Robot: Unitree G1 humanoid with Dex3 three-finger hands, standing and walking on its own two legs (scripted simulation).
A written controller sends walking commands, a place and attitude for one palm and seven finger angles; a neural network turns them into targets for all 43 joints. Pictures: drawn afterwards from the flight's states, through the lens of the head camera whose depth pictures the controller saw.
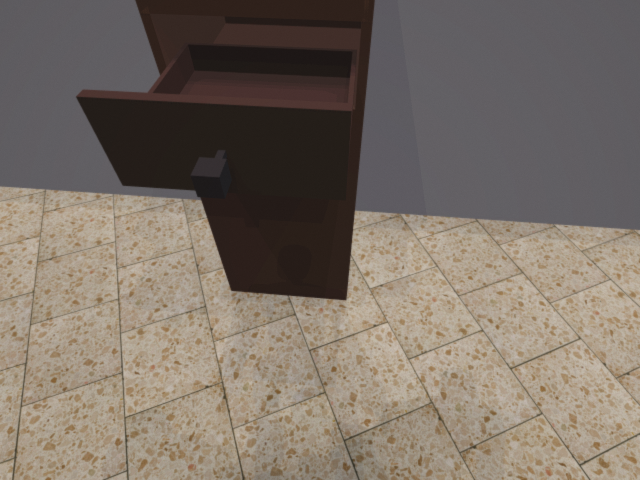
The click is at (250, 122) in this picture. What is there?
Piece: drawer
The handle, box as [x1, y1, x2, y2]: [190, 150, 231, 198]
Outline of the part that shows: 225,150 218,150 214,158 199,157 190,175 197,196 224,198 231,180 225,158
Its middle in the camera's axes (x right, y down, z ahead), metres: -0.16 -0.10 +0.57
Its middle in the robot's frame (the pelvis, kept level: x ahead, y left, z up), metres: +0.51 +0.18 +0.10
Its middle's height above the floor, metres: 0.88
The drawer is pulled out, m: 0.29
